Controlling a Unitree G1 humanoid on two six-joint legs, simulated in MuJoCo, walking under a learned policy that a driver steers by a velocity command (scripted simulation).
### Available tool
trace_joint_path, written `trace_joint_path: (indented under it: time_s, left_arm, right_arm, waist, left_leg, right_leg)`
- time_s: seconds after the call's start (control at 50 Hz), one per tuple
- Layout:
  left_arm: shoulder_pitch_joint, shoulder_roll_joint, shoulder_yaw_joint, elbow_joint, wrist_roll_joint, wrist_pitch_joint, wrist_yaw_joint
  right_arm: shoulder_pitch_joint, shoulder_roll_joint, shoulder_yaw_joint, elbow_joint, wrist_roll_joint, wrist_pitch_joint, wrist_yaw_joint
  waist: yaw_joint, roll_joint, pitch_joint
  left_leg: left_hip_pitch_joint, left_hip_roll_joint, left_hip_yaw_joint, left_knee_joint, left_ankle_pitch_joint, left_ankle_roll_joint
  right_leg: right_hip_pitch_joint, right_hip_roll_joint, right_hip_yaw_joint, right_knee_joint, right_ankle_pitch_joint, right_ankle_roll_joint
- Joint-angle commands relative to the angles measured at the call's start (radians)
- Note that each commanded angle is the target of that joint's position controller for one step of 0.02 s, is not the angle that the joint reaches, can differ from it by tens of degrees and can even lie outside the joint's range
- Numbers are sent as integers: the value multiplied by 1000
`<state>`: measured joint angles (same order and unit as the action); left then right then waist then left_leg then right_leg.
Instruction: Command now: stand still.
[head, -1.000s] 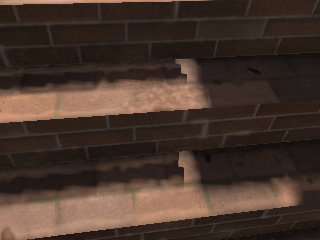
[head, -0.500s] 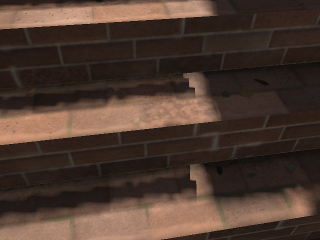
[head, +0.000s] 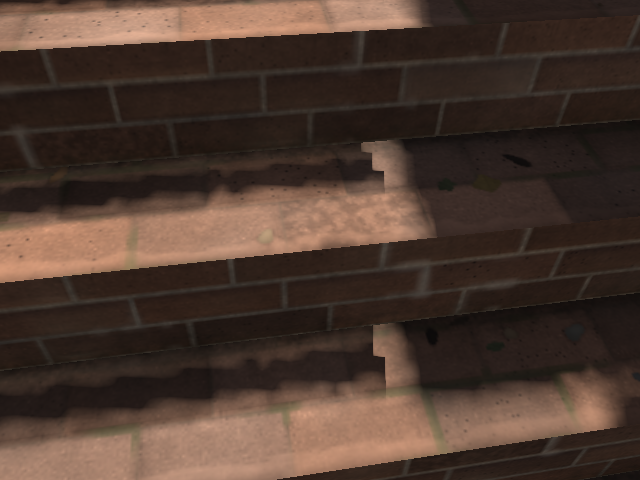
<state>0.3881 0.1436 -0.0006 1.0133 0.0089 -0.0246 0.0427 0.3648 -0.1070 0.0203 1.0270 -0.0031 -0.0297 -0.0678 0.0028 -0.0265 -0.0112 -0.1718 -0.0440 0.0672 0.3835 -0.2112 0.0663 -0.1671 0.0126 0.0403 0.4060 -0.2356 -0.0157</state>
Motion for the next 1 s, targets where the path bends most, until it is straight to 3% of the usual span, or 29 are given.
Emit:
trace_joint_path:
  time_s: [0.02, 0.28, 0.3, 0.36, 0.42, 0.48, 0.52, 0.54, 0.56, 0.58, 0.6, 0.62, 0.64, 0.66, 0.68, 0.7, 0.72, 0.74, 0.78, 0.82, 0.84, 0.86, 0.88, 0.9, 0.92, 0.94, 0.96, 0.98, 1.0]
  left_arm:
    - [75, 64, 9, -18, 0, -5, 2]
    - [83, 63, 4, -21, -6, -14, 1]
    - [95, 43, -3, -12, -2, -13, 3]
    - [95, 83, 11, -12, -3, -9, 4]
    - [62, 88, 13, -29, -4, -12, -3]
    - [31, 57, 8, -39, 1, -26, -22]
    - [37, 48, 5, -41, 5, -39, -37]
    - [56, 44, 3, -43, 6, -44, -42]
    - [80, 31, -3, -38, -2, -45, -41]
    - [155, 30, -7, -15, -9, -48, -30]
    - [221, 36, -3, 0, -4, -54, -19]
    - [330, 64, 8, 22, 6, -56, -8]
    - [376, 179, 50, 31, 23, -42, -4]
    - [380, 159, 58, 38, 13, -36, 1]
    - [322, 145, 54, 32, 13, -36, 3]
    - [292, 166, 61, 40, 22, -42, 3]
    - [306, 144, 52, 68, 24, -52, 2]
    - [275, 122, 43, 72, 28, -70, -2]
    - [229, 39, 12, 98, 27, -93, -28]
    - [180, 37, -6, 98, 19, -115, -41]
    - [179, 39, -11, 119, 12, -117, -41]
    - [186, 40, -17, 131, -6, -116, -41]
    - [223, 35, -20, 161, -22, -109, -13]
    - [160, 72, -13, 119, -45, -97, -5]
    - [152, 116, -6, 93, -78, -100, 14]
    - [164, 197, 13, 80, -86, -120, 25]
    - [164, 289, 50, 85, -85, -127, 9]
    - [280, 205, 42, 69, -78, -133, -11]
    - [294, 239, 52, 55, -53, -146, -43]
  right_arm:
    - [74, -67, -10, -16, 0, -5, -3]
    - [73, -70, -3, -8, 1, 0, -2]
    - [67, -62, 1, -10, 7, -1, -1]
    - [58, -111, -19, -15, 8, 4, -2]
    - [94, -156, -43, -9, 7, 15, 2]
    - [136, -175, -57, 12, 5, 24, 0]
    - [96, -192, -66, 11, 6, 20, 3]
    - [59, -192, -67, 16, 9, 15, 8]
    - [20, -173, -60, 16, 9, 7, 13]
    - [-34, -183, -65, 7, 12, 7, 20]
    - [-83, -153, -56, -19, 23, 2, 31]
    - [-98, -116, -45, -19, 31, -12, 48]
    - [-71, -74, -32, -40, 43, -36, 68]
    - [-62, -152, -58, -26, 12, -52, 81]
    - [-135, -152, -71, -47, -13, -68, 82]
    - [-258, -90, -57, -115, -12, -86, 78]
    - [-363, -14, -36, -197, -14, -100, 66]
    - [-381, 4, -21, -254, -28, -101, 63]
    - [-403, 26, 6, -316, -14, -94, 59]
    - [-457, 35, 37, -405, -3, -64, 48]
    - [-506, 50, 54, -458, -4, -43, 41]
    - [-555, 34, 65, -501, -4, -25, 36]
    - [-598, 41, 77, -530, -3, -6, 36]
    - [-454, 37, 85, -453, 10, 8, 41]
    - [-408, 13, 89, -435, 26, 4, 33]
    - [-236, -14, 73, -358, 45, 22, 23]
    - [-80, -62, 49, -314, 45, 31, 15]
    - [-120, -104, 26, -270, 49, 5, 22]
    - [-30, -146, 3, -245, 22, 15, 12]
  waist:
    - [-1, 32, 86]
    - [4, 30, 89]
    - [2, 28, 69]
    - [1, 54, 93]
    - [-22, 120, 126]
    - [-40, 163, 135]
    - [-24, 120, 135]
    - [0, 101, 124]
    - [23, 88, 126]
    - [65, 76, 134]
    - [90, -1, 144]
    - [140, -133, 71]
    - [135, -394, -3]
    - [135, -314, 6]
    - [120, -146, 72]
    - [120, -80, 106]
    - [117, -26, 96]
    - [73, 71, 64]
    - [37, 77, 82]
    - [-20, 34, 136]
    - [-41, 16, 152]
    - [-39, 15, 168]
    - [-28, -11, 147]
    - [-69, -11, 29]
    - [-77, -39, -40]
    - [-142, -95, -213]
    - [-206, -177, -336]
    - [-92, -63, -442]
    - [-114, -26, -536]
  left_leg:
    - [38, 149, -159, -76, 58, 43]
    - [21, 151, -158, -60, 50, 48]
    - [25, 146, -160, -74, 9, 50]
    - [-14, 135, -174, -63, -211, 78]
    - [-47, 198, -303, -93, -487, 141]
    - [-50, 302, -489, -168, -645, 226]
    - [-144, 334, -525, -195, -626, 258]
    - [-190, 325, -485, -182, -573, 259]
    - [-249, 291, -412, -164, -479, 247]
    - [-323, 232, -316, -99, -405, 227]
    - [-410, 183, -240, 37, -292, 209]
    - [-510, 123, -147, 297, -181, 183]
    - [-637, 19, -12, 571, -191, 126]
    - [-706, 2, -8, 946, -193, 96]
    - [-829, 4, -66, 1328, -175, 82]
    - [-1020, -4, -106, 1681, -147, 93]
    - [-1181, -2, -123, 1957, -146, 111]
    - [-1233, 18, -142, 1952, -141, 122]
    - [-1255, -9, -129, 2037, -201, 145]
    - [-1219, 8, -71, 1920, -250, 139]
    - [-1176, 39, -23, 1833, -223, 141]
    - [-1084, 68, 78, 1644, -208, 131]
    - [-972, 93, 102, 1508, -185, 132]
    - [-630, 42, 201, 1295, -214, 147]
    - [-409, 3, 149, 1074, -324, 138]
    - [-271, -37, 175, 1066, -349, 121]
    - [-216, -55, 143, 955, -348, 127]
    - [24, -27, 21, 836, -363, 172]
    - [103, 22, -163, 653, -494, 184]
  right_leg:
    - [-118, -99, 87, -75, 91, -108]
    - [-107, -99, 83, -77, 113, -115]
    - [-94, -96, 83, -82, 78, -116]
    - [-153, -63, 61, -25, -102, -138]
    - [-324, -26, 38, 121, -255, -167]
    - [-433, -9, -57, 294, -179, -150]
    - [-396, -32, -58, 372, -129, -138]
    - [-346, -45, -67, 367, -108, -136]
    - [-261, -35, -80, 299, -94, -137]
    - [-137, -20, -105, 158, -108, -150]
    - [-5, -26, -61, 42, -42, -156]
    - [175, -117, 110, -79, -58, -163]
    - [276, -309, 507, -297, -373, -255]
    - [267, -369, 639, -378, -493, -309]
    - [226, -363, 577, -346, -425, -334]
    - [241, -359, 470, -312, -284, -320]
    - [287, -347, 378, -261, -155, -309]
    - [315, -323, 276, -213, -106, -245]
    - [178, -289, 174, -201, -36, -184]
    - [-13, -258, 84, -278, 11, -145]
    - [-85, -249, 55, -328, 153, -125]
    - [-157, -217, -9, -406, 332, -113]
    - [-169, -210, -23, -457, 525, -124]
    - [-235, -169, -168, -468, 1014, -139]
    - [-217, -176, -146, -338, 1501, -173]
    - [-91, -250, -97, -189, 1952, -221]
    - [70, -300, -85, 32, 2105, -237]
    - [-91, -224, -35, 243, 1945, -186]
    - [-125, -181, -30, 420, 1671, -190]
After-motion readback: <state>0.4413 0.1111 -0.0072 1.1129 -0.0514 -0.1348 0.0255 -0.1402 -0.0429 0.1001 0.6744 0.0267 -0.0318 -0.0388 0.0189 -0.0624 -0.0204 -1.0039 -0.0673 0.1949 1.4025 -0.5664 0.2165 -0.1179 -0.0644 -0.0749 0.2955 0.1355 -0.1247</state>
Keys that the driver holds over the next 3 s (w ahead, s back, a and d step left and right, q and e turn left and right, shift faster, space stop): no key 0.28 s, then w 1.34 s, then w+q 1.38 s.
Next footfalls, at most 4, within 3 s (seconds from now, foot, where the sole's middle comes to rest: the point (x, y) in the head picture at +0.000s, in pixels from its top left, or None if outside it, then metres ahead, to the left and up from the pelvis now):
1.02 left None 0.29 0.04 -0.56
1.64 right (597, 400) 0.51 -0.41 -0.37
2.26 left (482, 178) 0.79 -0.23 -0.17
2.64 right None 1.07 -0.40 0.04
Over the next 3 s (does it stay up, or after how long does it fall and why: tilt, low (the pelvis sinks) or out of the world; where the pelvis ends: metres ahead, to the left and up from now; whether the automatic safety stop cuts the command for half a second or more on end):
stays up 1.00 -0.24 0.80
